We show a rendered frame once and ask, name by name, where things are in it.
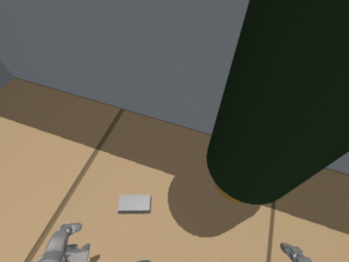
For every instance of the potted plant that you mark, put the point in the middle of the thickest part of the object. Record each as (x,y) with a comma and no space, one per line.
(284,114)

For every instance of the carton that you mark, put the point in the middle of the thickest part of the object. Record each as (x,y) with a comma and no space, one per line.
(134,204)

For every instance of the left robot hand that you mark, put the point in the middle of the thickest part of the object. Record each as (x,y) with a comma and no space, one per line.
(59,241)

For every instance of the left robot arm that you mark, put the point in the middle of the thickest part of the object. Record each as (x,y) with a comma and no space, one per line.
(52,256)

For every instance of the right robot hand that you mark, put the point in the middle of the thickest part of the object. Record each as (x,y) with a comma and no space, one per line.
(295,253)

